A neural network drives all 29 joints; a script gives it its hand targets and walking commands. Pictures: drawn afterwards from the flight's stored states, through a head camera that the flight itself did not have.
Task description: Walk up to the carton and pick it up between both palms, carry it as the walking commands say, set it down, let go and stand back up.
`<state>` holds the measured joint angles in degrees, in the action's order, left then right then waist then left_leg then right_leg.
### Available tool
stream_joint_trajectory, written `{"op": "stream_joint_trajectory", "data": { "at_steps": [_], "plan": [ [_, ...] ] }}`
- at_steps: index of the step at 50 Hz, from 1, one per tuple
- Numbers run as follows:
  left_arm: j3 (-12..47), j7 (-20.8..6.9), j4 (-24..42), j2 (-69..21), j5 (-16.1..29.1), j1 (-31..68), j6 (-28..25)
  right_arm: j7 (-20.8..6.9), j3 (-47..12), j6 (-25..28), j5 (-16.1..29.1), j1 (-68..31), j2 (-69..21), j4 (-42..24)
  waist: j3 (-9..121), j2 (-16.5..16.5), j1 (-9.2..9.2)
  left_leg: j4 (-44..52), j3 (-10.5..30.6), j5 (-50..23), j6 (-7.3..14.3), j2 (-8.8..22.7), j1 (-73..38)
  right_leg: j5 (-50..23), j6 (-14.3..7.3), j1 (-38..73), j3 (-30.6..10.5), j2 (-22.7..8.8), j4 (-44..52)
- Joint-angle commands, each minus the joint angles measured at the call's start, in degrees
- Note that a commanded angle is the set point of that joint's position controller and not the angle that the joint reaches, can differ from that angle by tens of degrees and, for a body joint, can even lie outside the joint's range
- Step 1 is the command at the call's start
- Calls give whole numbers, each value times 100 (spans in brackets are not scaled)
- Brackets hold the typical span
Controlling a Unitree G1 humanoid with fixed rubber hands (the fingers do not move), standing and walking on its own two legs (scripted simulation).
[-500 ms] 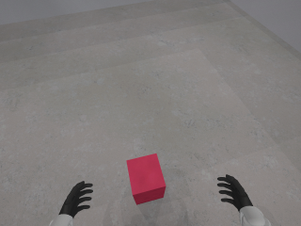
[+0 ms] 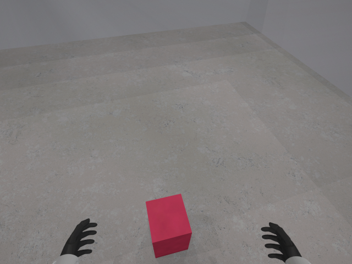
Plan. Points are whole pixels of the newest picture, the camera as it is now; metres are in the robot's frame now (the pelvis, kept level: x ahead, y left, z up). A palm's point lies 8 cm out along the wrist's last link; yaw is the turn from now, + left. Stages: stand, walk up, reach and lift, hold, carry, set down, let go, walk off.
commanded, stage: stand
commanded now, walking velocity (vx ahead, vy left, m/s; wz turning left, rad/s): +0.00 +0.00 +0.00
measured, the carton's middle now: (167, 226) +0.40 +0.04 -0.63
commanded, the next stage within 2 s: none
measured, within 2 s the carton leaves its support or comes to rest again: neither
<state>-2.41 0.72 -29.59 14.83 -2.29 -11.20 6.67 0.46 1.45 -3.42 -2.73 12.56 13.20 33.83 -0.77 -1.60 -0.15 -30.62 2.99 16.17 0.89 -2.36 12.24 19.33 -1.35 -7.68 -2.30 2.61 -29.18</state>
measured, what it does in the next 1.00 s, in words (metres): stands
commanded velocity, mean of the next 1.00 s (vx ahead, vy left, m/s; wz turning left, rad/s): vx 0.00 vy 0.00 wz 0.00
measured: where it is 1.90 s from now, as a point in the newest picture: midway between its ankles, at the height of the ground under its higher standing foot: outside the picture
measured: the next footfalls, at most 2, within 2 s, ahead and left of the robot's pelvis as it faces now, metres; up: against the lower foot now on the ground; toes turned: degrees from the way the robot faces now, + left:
none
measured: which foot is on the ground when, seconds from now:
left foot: down 0.00-1.00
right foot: down 0.00-1.00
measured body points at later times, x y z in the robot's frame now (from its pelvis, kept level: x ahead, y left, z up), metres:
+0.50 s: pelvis +0.02 +0.02 +0.00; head +0.02 +0.04 +0.45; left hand +0.16 +0.30 -0.11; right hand +0.14 -0.28 -0.09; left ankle +0.00 +0.11 -0.73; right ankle -0.04 -0.11 -0.73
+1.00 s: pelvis +0.00 +0.02 +0.01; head +0.00 +0.03 +0.46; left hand +0.12 +0.32 -0.11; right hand +0.10 -0.30 -0.09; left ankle +0.00 +0.11 -0.73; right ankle -0.04 -0.11 -0.73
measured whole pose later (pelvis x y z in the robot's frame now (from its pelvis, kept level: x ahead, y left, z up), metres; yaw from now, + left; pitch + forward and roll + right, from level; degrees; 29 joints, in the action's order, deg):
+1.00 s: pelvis +0.00 +0.02 +0.01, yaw -2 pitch -2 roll +0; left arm -0.1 1.3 -53.3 21.7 -1.6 -9.9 -0.5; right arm 1.1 1.0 0.7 -1.3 8.1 20.8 55.9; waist -0.6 -1.7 0.3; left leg -22.1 0.8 12.1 2.4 -2.8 7.9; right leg 14.6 0.3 -3.8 -4.2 1.1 -20.5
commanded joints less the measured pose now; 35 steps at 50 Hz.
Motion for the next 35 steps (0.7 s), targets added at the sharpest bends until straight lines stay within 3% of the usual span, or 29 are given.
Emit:
{"op": "stream_joint_trajectory", "data": {
  "at_steps": [1,6,16,24,35],
  "plan": [
    [-257,6,96,847,-54,329,-450,91,336,292,-45,-353,1026,-81,-75,283,4,700,406,121,-45,495,342,29,83,-535,-484,-439,643],
    [-211,10,-342,1004,-19,220,-615,86,319,392,35,-401,1143,253,372,267,0,557,418,-1181,-17,625,-52,-1183,143,-176,-478,-494,502],
    [-91,88,-995,1271,15,122,-697,119,256,424,73,-390,1470,813,415,248,41,582,427,-2131,3,712,-507,-1863,131,-54,-523,-590,531],
    [-33,111,-1319,1344,39,188,-716,131,217,433,98,-475,1551,1118,372,180,43,686,437,-2315,5,742,-628,-1998,136,10,-530,-648,633],
    [20,106,-1695,1429,56,276,-750,112,182,455,119,-599,1626,1526,232,149,43,956,505,-1856,22,775,-642,-1663,111,28,-589,-720,897]
  ]
}}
